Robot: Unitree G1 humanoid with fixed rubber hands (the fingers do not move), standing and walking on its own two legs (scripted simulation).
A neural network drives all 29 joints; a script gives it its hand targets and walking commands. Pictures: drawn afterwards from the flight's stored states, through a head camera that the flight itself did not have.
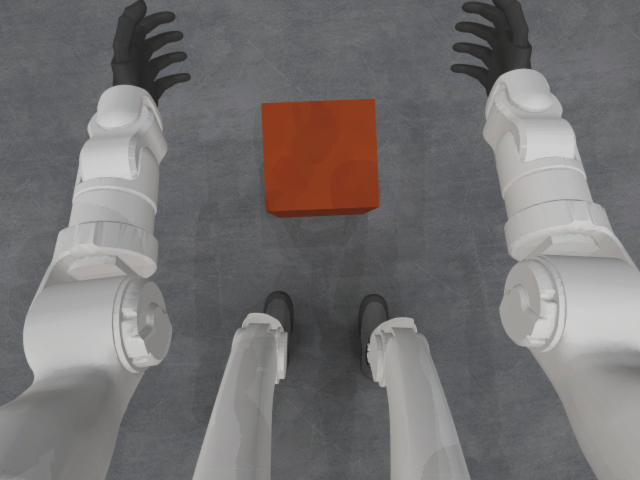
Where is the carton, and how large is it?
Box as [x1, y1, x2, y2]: [261, 99, 378, 217]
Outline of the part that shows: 374,99 261,103 266,211 279,217 364,213 378,206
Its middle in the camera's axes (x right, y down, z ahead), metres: +0.00 -0.15 +0.83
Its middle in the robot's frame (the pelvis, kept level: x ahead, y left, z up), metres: +0.51 +0.03 -0.52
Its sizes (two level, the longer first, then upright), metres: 0.210 0.200 0.250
